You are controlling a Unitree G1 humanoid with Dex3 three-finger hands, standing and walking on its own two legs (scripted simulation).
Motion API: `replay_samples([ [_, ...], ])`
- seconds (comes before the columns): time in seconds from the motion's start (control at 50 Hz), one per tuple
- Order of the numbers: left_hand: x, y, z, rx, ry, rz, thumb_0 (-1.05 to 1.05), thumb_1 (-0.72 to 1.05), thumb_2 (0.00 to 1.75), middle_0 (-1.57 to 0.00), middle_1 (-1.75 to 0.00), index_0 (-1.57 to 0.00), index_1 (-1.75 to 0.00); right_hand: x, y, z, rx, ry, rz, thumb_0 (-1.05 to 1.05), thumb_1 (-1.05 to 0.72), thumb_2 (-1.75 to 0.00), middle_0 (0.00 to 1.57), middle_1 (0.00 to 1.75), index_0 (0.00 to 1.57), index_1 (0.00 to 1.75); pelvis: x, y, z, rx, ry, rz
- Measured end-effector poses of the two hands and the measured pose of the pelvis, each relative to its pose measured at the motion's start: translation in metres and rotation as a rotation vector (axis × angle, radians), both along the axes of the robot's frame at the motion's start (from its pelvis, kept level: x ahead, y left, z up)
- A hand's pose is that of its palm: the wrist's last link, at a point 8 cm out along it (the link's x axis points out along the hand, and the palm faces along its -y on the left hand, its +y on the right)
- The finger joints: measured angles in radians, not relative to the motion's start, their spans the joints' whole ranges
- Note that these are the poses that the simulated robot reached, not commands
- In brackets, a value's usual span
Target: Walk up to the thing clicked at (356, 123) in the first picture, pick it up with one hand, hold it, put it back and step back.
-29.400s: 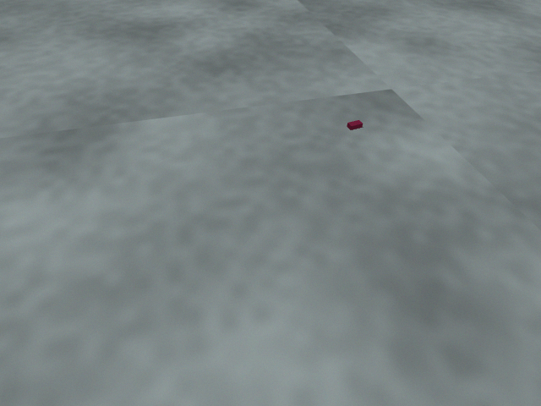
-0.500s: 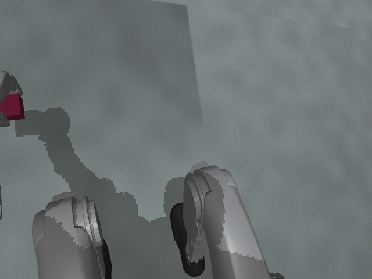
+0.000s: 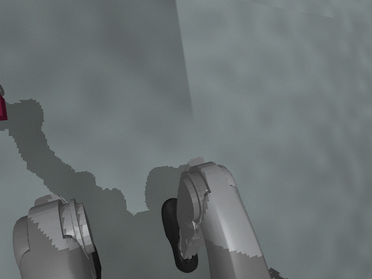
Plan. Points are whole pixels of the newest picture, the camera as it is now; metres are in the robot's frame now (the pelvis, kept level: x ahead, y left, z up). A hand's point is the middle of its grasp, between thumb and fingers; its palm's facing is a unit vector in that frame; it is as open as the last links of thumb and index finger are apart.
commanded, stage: rest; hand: left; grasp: from above
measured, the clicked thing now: out of the picture +0.50 +0.31 -0.23
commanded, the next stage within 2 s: open in 1.24 s
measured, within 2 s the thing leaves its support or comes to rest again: rests again in 1.14 s
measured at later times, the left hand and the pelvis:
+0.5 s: hand out of the picture +0.49 +0.29 -0.24, palm faces -0.48 -0.10 -0.87, open 7.4 cm; pelvis +0.00 +0.00 -0.01, yaw -3 degrees
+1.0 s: hand out of the picture +0.50 +0.29 -0.26, palm faces -0.47 -0.10 -0.88, open 7.4 cm; pelvis +0.00 +0.01 -0.01, yaw -4 degrees
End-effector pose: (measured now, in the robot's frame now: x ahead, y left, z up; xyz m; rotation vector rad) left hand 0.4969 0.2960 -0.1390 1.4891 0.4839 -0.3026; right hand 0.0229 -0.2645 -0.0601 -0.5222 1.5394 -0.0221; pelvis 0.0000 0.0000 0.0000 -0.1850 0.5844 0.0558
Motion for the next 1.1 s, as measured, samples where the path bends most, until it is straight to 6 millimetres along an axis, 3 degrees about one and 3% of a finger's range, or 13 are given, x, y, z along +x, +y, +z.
replay_samples([
  [0.32, 0.005, -0.005, -0.029, -0.009, 0.0, 0.019, 0.0, 0.41, 0.07, -0.95, -0.18, -0.98, -0.15, -0.009, 0.01, 0.006, 0.006, 0.014, 0.026, -0.01, -0.9, -0.89, 0.2, 0.3, 0.21, 0.3, 0.001, 0.003, -0.005, -0.027, -0.017, -0.015],
  [0.58, 0.002, 0.0, -0.048, -0.015, 0.003, 0.035, 0.0, 0.41, 0.07, -0.95, -0.17, -0.98, -0.15, -0.009, 0.006, 0.016, -0.026, 0.02, 0.082, -0.01, -0.9, -0.89, 0.2, 0.3, 0.21, 0.3, -0.001, 0.005, -0.01, -0.046, -0.044, -0.024],
  [1.1, 0.005, -0.008, -0.062, -0.017, -0.002, 0.036, 0.0, 0.41, 0.05, -0.95, -0.17, -0.98, -0.14, -0.004, 0.018, 0.016, 0.022, -0.003, 0.135, -0.01, -0.9, -0.89, 0.2, 0.3, 0.21, 0.3, -0.002, 0.006, -0.012, -0.061, -0.065, -0.038],
])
